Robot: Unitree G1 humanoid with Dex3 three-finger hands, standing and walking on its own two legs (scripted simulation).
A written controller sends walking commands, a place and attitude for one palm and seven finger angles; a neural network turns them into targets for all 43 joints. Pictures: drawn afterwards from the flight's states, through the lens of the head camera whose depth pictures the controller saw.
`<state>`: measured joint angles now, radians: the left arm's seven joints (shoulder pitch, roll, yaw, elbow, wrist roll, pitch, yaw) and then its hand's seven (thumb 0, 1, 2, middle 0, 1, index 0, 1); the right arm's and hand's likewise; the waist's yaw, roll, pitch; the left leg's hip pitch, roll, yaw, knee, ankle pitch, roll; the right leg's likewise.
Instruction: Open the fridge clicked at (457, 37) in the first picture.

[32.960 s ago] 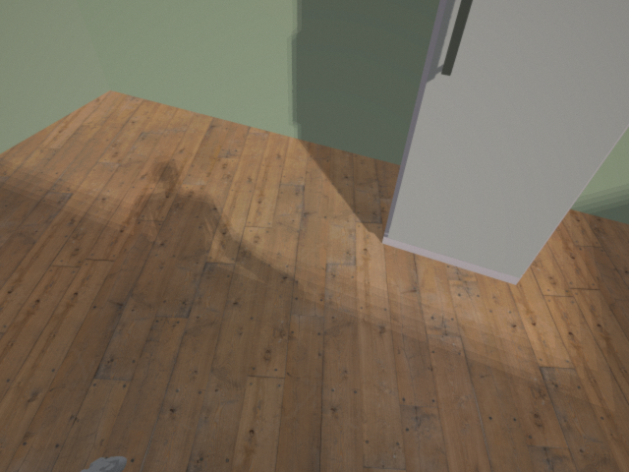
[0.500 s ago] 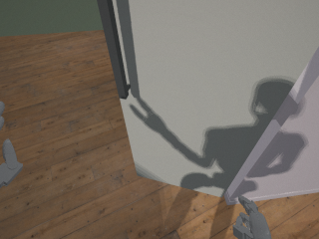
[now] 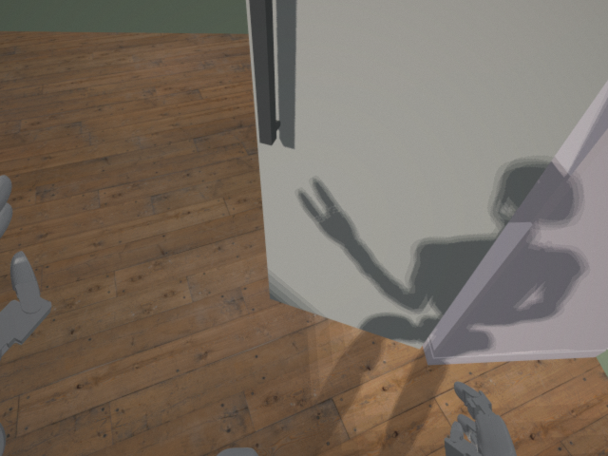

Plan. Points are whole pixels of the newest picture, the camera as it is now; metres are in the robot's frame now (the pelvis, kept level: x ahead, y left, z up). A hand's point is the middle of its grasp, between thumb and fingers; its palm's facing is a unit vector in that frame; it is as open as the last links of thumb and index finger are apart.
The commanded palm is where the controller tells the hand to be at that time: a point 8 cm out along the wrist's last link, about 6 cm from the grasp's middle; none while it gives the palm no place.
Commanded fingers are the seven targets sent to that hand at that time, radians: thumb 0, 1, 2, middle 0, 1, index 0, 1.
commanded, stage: step back with the hand held close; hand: left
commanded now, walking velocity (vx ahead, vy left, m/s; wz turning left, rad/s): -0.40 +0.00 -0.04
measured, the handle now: out of the picture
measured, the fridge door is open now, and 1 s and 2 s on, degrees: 67 67 67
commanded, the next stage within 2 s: stop stepping back and stand still in 0.02 s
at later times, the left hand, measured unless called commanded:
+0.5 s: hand out of the picture +0.09 +0.26 +0.17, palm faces +0.44 -0.80 -0.41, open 7.4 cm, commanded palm +0.02 +0.30 +0.18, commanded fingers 0.00 0.90 0.90 -0.20 -0.30 -0.20 -0.30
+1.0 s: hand out of the picture +0.07 +0.27 +0.14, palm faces +0.36 -0.82 -0.44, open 7.4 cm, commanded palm none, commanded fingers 0.00 0.90 0.90 -0.20 -0.30 -0.20 -0.30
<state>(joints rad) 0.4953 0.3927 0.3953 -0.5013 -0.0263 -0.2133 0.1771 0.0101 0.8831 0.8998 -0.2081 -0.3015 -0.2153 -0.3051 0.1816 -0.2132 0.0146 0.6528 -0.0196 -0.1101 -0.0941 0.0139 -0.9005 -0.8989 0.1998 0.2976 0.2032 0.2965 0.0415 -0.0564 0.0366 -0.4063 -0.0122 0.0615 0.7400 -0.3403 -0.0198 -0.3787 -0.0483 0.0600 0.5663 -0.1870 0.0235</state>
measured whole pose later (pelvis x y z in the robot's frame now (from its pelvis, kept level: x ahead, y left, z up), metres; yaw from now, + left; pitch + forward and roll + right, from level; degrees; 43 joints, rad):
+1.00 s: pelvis -0.15 +0.02 -0.01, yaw -1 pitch -2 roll -1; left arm 0.43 0.40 0.33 -0.33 0.00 -0.20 0.12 0.01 0.89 0.90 -0.21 -0.30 -0.21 -0.30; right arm 0.22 -0.24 -0.02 0.68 -0.02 -0.14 -0.04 0.01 -0.90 -0.90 0.20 0.30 0.20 0.30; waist 0.00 0.00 -0.01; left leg -0.34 0.02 0.05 0.62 -0.24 0.04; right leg -0.37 0.00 -0.04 0.78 -0.41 -0.02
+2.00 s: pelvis -0.13 +0.02 +0.01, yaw -2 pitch -1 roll +0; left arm 0.15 0.21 -0.02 1.11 0.02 0.00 0.02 0.00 0.90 0.90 -0.20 -0.30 -0.20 -0.30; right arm 0.16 -0.20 -0.01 1.13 -0.02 0.01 -0.01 0.00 -0.90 -0.90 0.20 0.30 0.20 0.30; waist -0.02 0.00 0.04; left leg -0.20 0.00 0.07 0.38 -0.16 0.02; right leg -0.14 -0.01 0.06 0.38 -0.23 0.02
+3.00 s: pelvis -0.11 +0.02 +0.01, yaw -2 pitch -1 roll +0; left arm 0.22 0.18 -0.02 1.14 0.02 0.00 0.03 0.00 0.90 0.90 -0.20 -0.30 -0.20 -0.30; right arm 0.20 -0.16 -0.01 1.16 -0.02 0.01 -0.03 0.00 -0.91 -0.90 0.20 0.30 0.20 0.30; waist -0.02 -0.01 0.05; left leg -0.18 0.01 0.07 0.38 -0.19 0.02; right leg -0.12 0.00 0.06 0.37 -0.24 0.02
